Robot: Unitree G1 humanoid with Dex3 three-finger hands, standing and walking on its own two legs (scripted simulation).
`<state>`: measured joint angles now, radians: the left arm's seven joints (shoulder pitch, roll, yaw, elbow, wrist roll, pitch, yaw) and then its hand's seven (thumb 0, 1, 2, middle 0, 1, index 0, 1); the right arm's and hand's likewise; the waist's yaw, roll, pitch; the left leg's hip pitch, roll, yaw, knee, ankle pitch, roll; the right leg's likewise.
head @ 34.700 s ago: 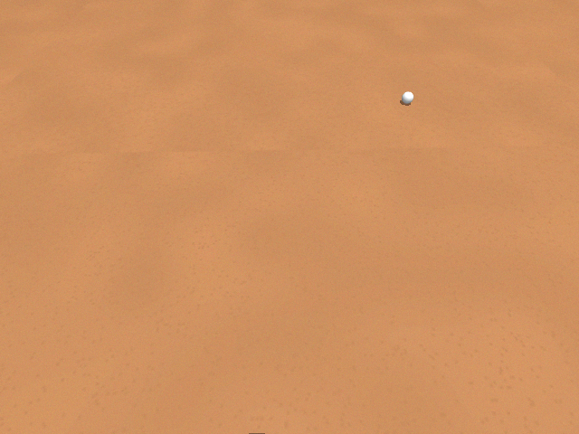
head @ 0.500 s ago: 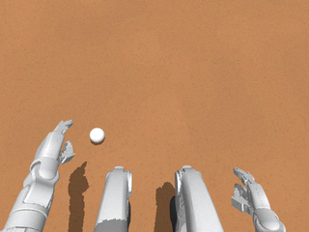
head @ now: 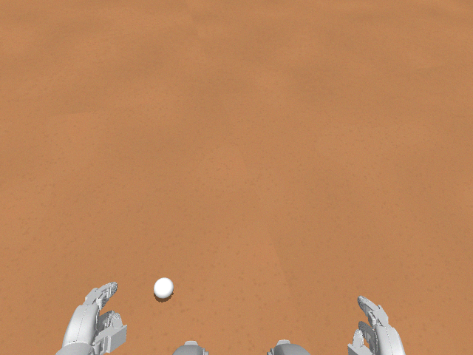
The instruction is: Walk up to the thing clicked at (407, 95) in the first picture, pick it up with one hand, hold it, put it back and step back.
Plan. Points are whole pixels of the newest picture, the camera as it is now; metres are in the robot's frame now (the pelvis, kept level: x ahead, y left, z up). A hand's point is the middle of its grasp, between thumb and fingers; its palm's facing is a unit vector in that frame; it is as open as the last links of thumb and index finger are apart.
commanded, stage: home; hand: left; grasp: from above
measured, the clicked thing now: (163, 287) +0.44 +0.25 -0.66
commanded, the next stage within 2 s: none
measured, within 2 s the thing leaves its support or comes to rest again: neither
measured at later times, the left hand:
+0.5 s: hand (120, 345) +0.17 +0.18 -0.03, palm faces +0.07 -0.98 -0.21, open 7.4 cm
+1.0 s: hand (126, 342) +0.17 +0.17 -0.02, palm faces +0.06 -0.97 -0.21, open 7.4 cm
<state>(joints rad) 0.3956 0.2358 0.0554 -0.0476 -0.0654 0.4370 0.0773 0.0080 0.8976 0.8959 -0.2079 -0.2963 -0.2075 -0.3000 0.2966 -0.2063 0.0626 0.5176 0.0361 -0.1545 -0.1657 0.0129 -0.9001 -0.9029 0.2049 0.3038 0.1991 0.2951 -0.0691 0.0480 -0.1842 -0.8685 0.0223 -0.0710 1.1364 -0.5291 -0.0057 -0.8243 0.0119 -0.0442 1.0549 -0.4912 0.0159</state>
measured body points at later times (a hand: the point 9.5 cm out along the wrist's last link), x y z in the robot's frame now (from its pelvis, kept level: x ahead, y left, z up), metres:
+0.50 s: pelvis +0.01 -0.01 +0.02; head +0.03 +0.00 +0.47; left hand +0.16 +0.23 -0.01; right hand +0.19 -0.24 -0.03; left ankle +0.01 +0.12 -0.66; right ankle +0.01 -0.14 -0.66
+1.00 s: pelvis +0.01 -0.01 +0.02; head +0.03 -0.01 +0.47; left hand +0.17 +0.22 -0.01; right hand +0.17 -0.26 -0.04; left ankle +0.01 +0.12 -0.66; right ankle +0.01 -0.14 -0.66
